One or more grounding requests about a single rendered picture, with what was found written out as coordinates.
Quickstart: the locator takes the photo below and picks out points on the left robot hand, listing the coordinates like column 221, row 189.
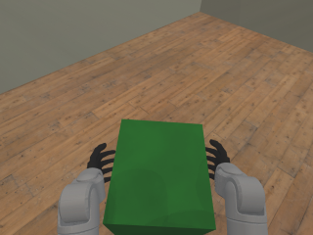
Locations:
column 95, row 160

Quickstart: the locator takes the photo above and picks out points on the right robot forearm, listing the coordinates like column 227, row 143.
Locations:
column 245, row 206

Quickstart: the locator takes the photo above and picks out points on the left robot forearm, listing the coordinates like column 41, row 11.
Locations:
column 79, row 204

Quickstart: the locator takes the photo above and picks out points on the carton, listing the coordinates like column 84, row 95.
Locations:
column 160, row 181

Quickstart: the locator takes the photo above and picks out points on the right robot hand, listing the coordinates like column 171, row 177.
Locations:
column 220, row 156

